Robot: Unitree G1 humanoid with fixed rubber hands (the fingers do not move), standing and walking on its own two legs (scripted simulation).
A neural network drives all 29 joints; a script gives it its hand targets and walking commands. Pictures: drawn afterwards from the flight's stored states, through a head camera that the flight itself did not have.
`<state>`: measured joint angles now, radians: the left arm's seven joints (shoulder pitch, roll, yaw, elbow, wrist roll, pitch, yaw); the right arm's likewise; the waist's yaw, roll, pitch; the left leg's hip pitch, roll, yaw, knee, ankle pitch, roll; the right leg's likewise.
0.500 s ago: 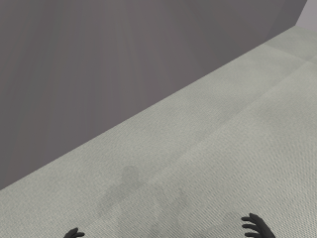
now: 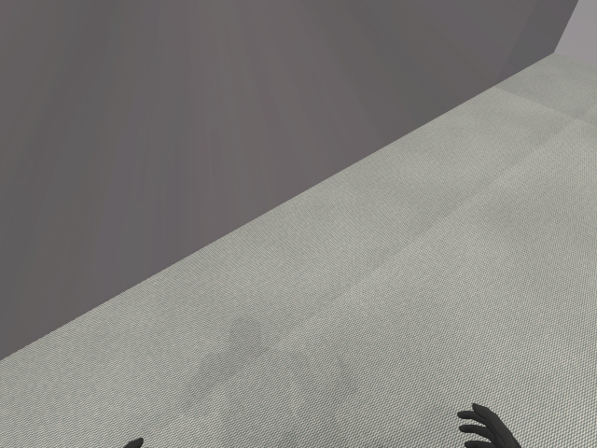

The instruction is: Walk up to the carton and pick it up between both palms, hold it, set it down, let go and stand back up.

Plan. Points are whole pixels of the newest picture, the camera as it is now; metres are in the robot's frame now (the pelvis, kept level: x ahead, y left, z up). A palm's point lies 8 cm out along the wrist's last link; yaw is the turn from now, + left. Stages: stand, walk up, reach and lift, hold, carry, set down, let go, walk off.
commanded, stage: stand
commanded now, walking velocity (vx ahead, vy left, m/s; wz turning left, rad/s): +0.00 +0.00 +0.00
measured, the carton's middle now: out of the picture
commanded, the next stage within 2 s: none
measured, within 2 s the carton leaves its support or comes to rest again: neither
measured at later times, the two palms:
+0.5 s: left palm out of the picture +0.09 +0.28 -0.10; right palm out of the picture +0.11 -0.25 -0.09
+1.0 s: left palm out of the picture +0.08 +0.27 -0.10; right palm out of the picture +0.09 -0.26 -0.09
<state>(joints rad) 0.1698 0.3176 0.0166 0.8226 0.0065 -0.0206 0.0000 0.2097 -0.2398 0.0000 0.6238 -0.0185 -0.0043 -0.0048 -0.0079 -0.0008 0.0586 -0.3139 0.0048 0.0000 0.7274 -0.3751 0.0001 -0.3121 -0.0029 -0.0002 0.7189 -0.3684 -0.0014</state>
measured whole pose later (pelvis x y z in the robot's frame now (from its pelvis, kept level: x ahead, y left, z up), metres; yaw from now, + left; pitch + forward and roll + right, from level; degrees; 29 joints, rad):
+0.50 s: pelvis -0.02 +0.00 +0.00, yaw +0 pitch -3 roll +0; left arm 0.16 0.32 0.02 0.87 0.01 -0.02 0.00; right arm 0.21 -0.24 0.00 0.68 -0.02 -0.01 0.00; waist -0.01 0.00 0.06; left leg -0.31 0.00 0.00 0.71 -0.34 0.00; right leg -0.32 0.00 0.00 0.71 -0.34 0.00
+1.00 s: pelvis -0.03 -0.01 +0.01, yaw +0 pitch -2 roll +0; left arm 0.14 0.32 0.02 0.94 0.01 -0.03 0.00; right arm 0.21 -0.25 0.00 0.73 -0.02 -0.01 0.00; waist -0.01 0.00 0.06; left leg -0.31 0.00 0.00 0.64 -0.29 0.00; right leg -0.32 0.00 0.00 0.65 -0.29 -0.01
